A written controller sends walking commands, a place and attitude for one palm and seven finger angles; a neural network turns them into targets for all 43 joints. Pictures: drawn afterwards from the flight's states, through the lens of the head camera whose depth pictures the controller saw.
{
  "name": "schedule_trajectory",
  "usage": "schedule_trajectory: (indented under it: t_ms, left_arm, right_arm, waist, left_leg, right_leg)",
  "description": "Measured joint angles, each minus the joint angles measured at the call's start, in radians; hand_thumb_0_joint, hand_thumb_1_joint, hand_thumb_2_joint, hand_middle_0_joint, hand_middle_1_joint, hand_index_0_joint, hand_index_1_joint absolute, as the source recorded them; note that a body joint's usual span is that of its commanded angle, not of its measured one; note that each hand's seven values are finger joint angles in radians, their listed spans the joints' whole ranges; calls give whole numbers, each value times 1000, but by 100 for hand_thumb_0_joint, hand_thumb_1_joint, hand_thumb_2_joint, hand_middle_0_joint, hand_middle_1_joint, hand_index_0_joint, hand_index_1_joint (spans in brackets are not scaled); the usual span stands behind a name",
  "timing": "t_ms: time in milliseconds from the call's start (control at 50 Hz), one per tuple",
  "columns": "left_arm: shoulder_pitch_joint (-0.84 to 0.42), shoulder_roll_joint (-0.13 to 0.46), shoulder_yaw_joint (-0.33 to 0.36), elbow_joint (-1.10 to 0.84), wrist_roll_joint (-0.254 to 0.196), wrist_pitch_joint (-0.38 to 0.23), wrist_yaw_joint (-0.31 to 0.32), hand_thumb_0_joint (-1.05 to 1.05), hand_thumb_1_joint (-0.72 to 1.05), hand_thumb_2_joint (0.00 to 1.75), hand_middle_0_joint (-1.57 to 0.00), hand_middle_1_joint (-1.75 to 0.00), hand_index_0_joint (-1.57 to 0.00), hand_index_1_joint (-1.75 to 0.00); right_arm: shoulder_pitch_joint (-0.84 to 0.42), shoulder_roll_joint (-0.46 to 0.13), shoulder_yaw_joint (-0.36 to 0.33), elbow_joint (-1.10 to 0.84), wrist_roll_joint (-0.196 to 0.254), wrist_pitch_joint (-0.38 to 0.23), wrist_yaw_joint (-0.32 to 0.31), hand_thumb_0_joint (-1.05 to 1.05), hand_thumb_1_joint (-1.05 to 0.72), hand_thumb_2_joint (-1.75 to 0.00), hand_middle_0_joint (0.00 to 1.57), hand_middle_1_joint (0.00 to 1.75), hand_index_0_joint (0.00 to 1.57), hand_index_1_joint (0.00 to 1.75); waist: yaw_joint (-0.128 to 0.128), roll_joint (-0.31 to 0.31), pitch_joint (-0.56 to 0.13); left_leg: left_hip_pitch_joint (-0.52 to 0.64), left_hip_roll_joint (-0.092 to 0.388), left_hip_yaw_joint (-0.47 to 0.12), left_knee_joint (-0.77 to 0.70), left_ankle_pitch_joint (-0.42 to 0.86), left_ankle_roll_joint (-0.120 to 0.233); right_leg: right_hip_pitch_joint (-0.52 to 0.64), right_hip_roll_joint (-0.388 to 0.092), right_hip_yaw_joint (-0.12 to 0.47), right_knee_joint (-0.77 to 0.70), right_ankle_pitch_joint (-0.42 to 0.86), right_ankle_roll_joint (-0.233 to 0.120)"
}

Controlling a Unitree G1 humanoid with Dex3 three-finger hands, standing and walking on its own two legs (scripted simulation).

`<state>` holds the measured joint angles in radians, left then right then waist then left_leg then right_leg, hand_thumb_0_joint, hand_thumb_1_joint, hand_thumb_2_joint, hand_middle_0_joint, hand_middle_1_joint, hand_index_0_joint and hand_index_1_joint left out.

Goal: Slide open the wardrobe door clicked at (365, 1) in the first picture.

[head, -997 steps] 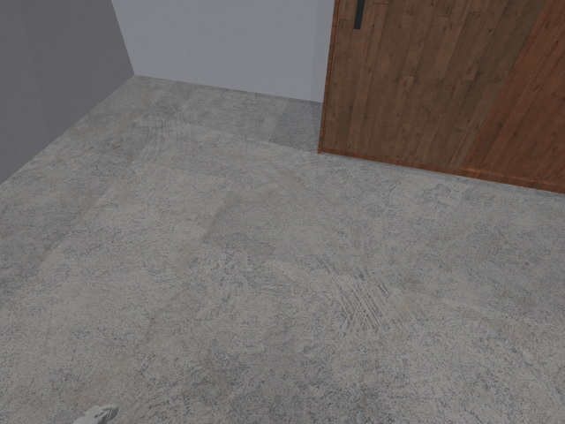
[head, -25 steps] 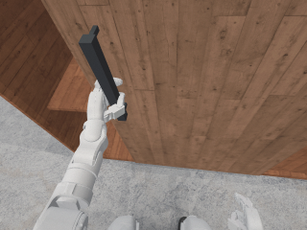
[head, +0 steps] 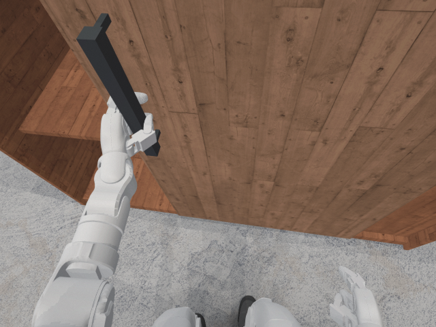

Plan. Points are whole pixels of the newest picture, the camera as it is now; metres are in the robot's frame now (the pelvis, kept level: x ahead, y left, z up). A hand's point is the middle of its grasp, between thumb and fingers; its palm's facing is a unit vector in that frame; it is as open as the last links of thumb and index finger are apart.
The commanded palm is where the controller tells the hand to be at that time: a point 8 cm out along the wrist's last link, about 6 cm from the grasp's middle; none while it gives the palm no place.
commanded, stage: step sideways, sliding the door along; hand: left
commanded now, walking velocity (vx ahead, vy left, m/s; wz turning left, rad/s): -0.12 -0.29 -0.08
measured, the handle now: (133, 99) +0.47 +0.20 +0.10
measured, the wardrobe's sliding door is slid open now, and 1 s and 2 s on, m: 0.49 0.49 0.49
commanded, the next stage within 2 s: stop walking and hold the door there in 0.10 s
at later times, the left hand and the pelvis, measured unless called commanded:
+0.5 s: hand (149, 129) +0.43 +0.17 +0.06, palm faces +0.48 -0.82 -0.30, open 6.5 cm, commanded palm +0.39 +0.21 +0.06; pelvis +0.04 -0.12 +0.01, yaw -3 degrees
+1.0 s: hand (148, 130) +0.43 +0.17 +0.06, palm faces +0.43 -0.87 -0.25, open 6.3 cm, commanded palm +0.38 +0.21 +0.06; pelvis +0.01 -0.11 +0.00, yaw -8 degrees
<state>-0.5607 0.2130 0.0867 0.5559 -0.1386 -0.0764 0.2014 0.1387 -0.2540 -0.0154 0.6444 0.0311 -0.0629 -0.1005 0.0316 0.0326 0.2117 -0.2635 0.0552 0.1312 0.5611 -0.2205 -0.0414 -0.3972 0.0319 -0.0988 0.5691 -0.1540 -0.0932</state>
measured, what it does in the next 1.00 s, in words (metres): steps to the right: right foot, then left foot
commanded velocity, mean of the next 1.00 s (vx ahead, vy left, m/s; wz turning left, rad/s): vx -0.07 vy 0.05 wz -0.02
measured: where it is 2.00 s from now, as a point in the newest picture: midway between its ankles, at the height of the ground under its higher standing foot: outside the picture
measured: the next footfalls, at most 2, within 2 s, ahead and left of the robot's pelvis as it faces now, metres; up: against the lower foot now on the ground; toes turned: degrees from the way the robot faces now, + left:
right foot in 0.26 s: +0.06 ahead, -0.24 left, +0.00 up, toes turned -10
left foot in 0.64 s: +0.07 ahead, +0.03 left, +0.00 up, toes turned -4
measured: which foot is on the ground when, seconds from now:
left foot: down 0.00-0.26, up 0.28-0.62, down 0.64-1.00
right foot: down 0.00-0.02, up 0.04-0.24, down 0.26-1.00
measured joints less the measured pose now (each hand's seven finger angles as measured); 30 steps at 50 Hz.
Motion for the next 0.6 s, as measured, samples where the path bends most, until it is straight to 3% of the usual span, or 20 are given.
schedule_trajectory:
  t_ms: [20,60,120,200,220,260,280,320,380,480,560,600]
  left_arm:
    - [-11,14,-12,-7,3,3,-6,2,68,84,-28,-115,-20,-140]
    - [-47,35,-23,-1,15,11,-27,2,68,84,-29,-117,-20,-140]
    - [-69,31,-4,26,14,13,-32,2,68,84,-28,-117,-20,-140]
    - [-27,53,50,25,-8,15,-38,3,67,84,-28,-114,-20,-140]
    - [-12,65,65,22,-9,15,-39,3,66,84,-29,-114,-20,-140]
    - [44,123,137,35,44,-15,-85,0,61,84,-31,-116,-22,-140]
    - [70,158,169,47,71,-30,-97,-3,59,83,-33,-118,-23,-140]
    - [109,196,229,69,87,-29,-99,-7,57,82,-35,-121,-25,-140]
    - [133,193,319,102,71,-5,-93,-7,57,81,-32,-117,-30,-140]
    - [138,200,385,177,95,0,-71,-7,56,81,-31,-116,-34,-140]
    - [124,213,368,206,120,16,-56,-6,56,81,-30,-118,-36,-140]
    - [125,216,346,202,127,21,-54,-6,56,81,-29,-120,-37,-140]
  right_arm:
    - [7,-5,-7,-6,1,3,3,1,-90,-90,20,30,20,30]
    - [12,4,-21,2,4,12,26,1,-91,-90,20,30,20,30]
    - [27,8,-20,8,-3,13,56,1,-91,-90,20,30,20,30]
    - [48,28,-6,-5,-5,10,73,1,-90,-90,20,30,20,30]
    - [52,37,-1,-10,-4,11,74,1,-90,-90,20,30,20,30]
    - [41,57,17,-4,-1,23,77,1,-90,-90,20,30,20,30]
    - [26,61,21,-1,4,32,75,1,-90,-90,20,30,20,30]
    - [-22,49,13,18,9,36,58,1,-90,-90,20,30,20,30]
    - [-64,2,1,30,14,15,30,1,-90,-90,20,30,20,30]
    - [-72,-68,-3,33,18,1,9,1,-91,-90,20,30,20,30]
    - [-35,-96,-13,34,23,7,7,1,-91,-90,20,30,20,30]
    - [-9,-107,-17,30,23,11,5,1,-91,-90,20,30,20,30]
  waist:
    - [-3,5,4]
    - [19,-22,33]
    - [65,-12,50]
    - [93,25,42]
    - [97,29,37]
    - [80,18,8]
    - [60,17,-2]
    - [19,13,-8]
    - [-15,-7,-18]
    - [-58,-37,-53]
    - [-71,-50,-90]
    - [-77,-45,-108]
  left_leg:
    - [15,16,-8,-36,51,9]
    - [36,27,-17,-37,-30,0]
    - [70,75,-21,-52,-74,-38]
    - [117,155,-20,-70,-81,-88]
    - [127,174,-20,-67,-88,-102]
    - [116,207,-15,-12,-107,-113]
    - [73,222,-25,73,-111,-79]
    - [-49,158,-105,339,-271,-17]
    - [-172,27,-106,556,-387,-12]
    - [-212,-77,-48,426,-325,-12]
    - [-162,-92,-41,257,-232,-8]
    - [-97,-80,-48,120,-120,-7]
  right_leg:
    - [-20,16,3,47,-15,40]
    - [-55,25,63,182,-172,88]
    - [-68,13,97,261,-245,102]
    - [-24,-33,98,193,-188,107]
    - [-2,-40,96,152,-167,108]
    - [43,-55,89,48,-29,109]
    - [47,-49,80,45,-35,108]
    - [28,-52,84,79,-101,88]
    - [24,-76,117,41,-99,76]
    - [44,-96,129,-32,-54,69]
    - [59,-82,111,-41,-54,71]
    - [63,-66,96,-31,-59,73]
